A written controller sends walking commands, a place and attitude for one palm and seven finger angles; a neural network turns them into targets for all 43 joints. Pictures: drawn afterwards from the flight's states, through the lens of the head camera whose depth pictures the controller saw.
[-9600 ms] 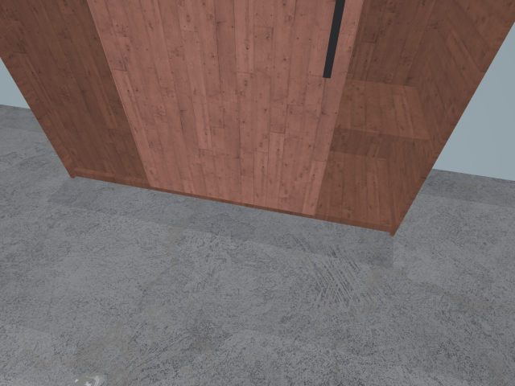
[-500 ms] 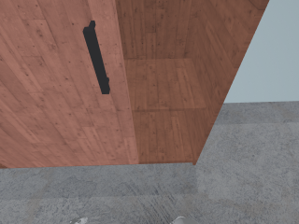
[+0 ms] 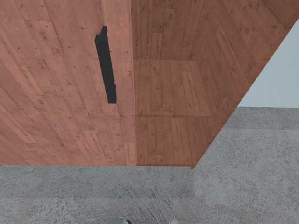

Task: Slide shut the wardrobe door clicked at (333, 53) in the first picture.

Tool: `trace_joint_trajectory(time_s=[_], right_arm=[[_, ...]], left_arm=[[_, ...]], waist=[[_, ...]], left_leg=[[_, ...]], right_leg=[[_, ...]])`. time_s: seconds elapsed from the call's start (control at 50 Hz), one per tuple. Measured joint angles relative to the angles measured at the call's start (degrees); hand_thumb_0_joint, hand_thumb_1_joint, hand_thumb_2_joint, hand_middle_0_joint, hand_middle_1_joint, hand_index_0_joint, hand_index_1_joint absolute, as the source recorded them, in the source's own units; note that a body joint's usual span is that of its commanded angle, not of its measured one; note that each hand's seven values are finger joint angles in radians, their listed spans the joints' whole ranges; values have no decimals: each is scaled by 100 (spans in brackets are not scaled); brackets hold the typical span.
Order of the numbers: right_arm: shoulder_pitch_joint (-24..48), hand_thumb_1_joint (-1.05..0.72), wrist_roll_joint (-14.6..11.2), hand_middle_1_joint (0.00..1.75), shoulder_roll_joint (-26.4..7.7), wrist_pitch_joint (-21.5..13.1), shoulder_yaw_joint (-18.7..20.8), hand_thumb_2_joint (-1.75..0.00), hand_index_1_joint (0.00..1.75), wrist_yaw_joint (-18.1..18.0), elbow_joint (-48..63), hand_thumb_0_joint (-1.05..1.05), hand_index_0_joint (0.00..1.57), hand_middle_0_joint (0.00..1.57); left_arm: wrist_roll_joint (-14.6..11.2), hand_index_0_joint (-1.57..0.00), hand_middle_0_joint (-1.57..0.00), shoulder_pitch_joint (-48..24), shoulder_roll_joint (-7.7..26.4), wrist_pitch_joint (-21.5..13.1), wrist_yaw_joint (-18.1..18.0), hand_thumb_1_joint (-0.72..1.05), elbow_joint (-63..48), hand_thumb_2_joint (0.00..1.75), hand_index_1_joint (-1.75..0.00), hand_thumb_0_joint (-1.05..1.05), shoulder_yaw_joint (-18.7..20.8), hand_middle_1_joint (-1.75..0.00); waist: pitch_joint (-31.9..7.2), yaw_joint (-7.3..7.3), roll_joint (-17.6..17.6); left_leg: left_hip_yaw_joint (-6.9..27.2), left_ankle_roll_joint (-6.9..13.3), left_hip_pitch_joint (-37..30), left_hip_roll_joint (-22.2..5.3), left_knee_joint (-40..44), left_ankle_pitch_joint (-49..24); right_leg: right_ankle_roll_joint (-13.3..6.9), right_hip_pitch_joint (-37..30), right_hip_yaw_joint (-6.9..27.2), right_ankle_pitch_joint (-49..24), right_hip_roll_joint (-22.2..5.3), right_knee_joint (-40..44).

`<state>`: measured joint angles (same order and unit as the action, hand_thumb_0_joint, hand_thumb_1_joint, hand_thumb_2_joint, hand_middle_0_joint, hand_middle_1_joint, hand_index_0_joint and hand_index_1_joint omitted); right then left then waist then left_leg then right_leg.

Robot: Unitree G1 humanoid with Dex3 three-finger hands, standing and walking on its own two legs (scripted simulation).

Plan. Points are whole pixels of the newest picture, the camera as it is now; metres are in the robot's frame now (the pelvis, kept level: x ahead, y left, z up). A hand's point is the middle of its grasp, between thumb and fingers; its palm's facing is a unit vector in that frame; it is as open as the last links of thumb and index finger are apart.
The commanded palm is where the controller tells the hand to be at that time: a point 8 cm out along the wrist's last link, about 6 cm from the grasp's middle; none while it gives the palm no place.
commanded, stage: come to a stop and stand still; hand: left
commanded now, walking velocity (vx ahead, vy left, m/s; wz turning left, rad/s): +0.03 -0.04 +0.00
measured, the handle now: (108, 69) +0.48 +0.16 +0.13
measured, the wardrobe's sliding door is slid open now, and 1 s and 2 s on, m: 0.38 0.38 0.38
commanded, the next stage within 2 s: look again from close up in 1.82 s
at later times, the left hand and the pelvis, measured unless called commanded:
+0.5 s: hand out of the picture -0.04 +0.13 -0.17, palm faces +0.08 -0.98 -0.20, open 7.4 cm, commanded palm none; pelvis -0.02 -0.03 +0.00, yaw +1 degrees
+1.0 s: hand out of the picture -0.01 +0.22 -0.17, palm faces +0.02 -0.97 -0.23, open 7.4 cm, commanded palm none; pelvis -0.06 +0.03 +0.00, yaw -1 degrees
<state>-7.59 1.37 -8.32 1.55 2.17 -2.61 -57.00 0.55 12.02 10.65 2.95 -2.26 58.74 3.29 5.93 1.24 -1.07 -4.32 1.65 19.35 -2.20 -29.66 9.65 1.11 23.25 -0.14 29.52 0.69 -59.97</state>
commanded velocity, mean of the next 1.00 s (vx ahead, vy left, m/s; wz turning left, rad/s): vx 0.04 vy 0.04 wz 0.00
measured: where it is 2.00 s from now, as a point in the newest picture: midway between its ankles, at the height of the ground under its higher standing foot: outside the picture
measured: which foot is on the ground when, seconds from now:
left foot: down 0.00-0.20, up 0.22-0.46, down 0.48-1.00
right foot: up 0.00-0.14, down 0.16-1.00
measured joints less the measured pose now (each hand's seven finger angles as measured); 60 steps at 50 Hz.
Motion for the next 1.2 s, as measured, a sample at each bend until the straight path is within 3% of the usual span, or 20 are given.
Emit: trace_joint_trajectory(time_s=[0.08, 0.12, 0.18, 0.24, 0.34, 0.44, 0.5, 0.6, 0.68, 0.8, 1.0, 1.2], right_arm=[[88, -92, -2, 30, -35, 14, 32, -89, 30, 36, 51, 1, 20, 20], [70, -92, -3, 30, -66, 14, 52, -89, 30, 71, 38, 1, 20, 20], [-58, -91, -45, 30, -107, 55, 88, -89, 30, 130, -61, 1, 20, 20], [-347, -92, -51, 30, -190, 176, 110, -89, 30, 186, -228, 1, 20, 20], [-711, -92, -36, 30, -281, 103, 79, -90, 30, 238, -441, 1, 20, 20], [-900, -92, -69, 30, -338, 36, 33, -90, 30, 173, -570, 1, 20, 20], [-915, -92, -80, 30, -328, -38, -8, -90, 30, 115, -664, 1, 20, 20], [-845, -91, -5, 30, -256, -117, -57, -90, 30, 107, -245, 1, 20, 20], [-726, -91, -26, 30, -219, -152, -100, -90, 30, 83, -22, 1, 20, 20], [-561, -93, -37, 30, -164, -151, -140, -90, 30, 74, 131, 1, 20, 20], [-546, -91, -43, 30, -155, -106, -199, -89, 30, 168, 175, 1, 20, 20], [-881, -91, -69, 30, -201, -44, -159, -89, 30, 193, -115, 1, 20, 20]], left_arm=[[10, -19, -20, 44, 45, 30, 39, 91, -14, 90, -30, 1, -9, -30], [9, -19, -20, 80, 41, 2, 49, 91, 12, 90, -30, 1, -40, -30], [36, -19, -20, 205, 9, -132, 44, 91, 110, 90, -30, 1, -97, -30], [62, -19, -20, 430, -153, -157, 55, 91, 239, 90, -30, 1, -205, -30], [43, -20, -20, 723, -342, -266, 75, 90, 377, 90, -30, 1, -257, -30], [41, -20, -20, 642, -464, -369, 64, 90, 415, 90, -30, 1, -267, -30], [10, -20, -21, 557, -464, -360, 16, 90, 473, 90, -30, 1, -256, -30], [7, -20, -21, 481, -257, -437, -11, 91, 311, 90, -30, 1, -314, -30], [22, -20, -21, 478, -142, -367, -64, 90, 196, 90, -30, 1, -300, -30], [37, -20, -20, 374, 56, -214, -97, 90, -78, 90, -30, 1, -285, -30], [60, -19, -20, 330, 138, -126, -14, 90, -251, 90, -30, 1, -342, -30], [66, -19, -20, 678, 52, -140, 20, 90, 3, 90, -30, 1, -369, -30]], waist=[[-62, -54, 78], [-134, -94, 136], [-290, -118, 199], [-525, -125, 357], [-718, -61, 298], [-539, -67, 296], [-415, -59, 309], [-255, -95, 201], [-367, -140, 234], [-521, -90, 150], [-576, -67, 29], [-427, -117, -8]], left_leg=[[-20, -61, 120, -51, 143, -192], [-17, -108, 174, -64, 172, -268], [-6, -223, 266, -55, 6, -188], [232, -275, 219, 25, -280, 731], [344, -247, -16, 110, -733, 770], [328, -294, -419, 106, -351, 819], [351, -270, -779, 78, 323, 398], [372, -206, -441, 151, -147, 732], [300, -89, -362, 204, -408, 877], [166, 55, -443, 276, -612, 983], [26, 190, -518, 375, -252, 628], [34, 192, -506, 411, 156, 248]], right_leg=[[43, -330, -1, 0, -139, 620], [19, -679, -45, -92, -205, 1429], [-67, -1270, -118, -879, -252, 2801], [-181, -1464, -189, -952, -201, 3014], [-230, -1671, -44, -1216, -217, 3563], [-193, -1614, -171, -1181, -228, 3516], [-131, -1501, -279, -1018, -208, 3240], [-42, -1288, -303, -923, -295, 2996], [70, -1238, -230, -858, -359, 2840], [197, -1295, -96, -807, -447, 2668], [245, -1295, 35, -1169, -538, 2954], [277, -1240, 22, -1486, -561, 3253]])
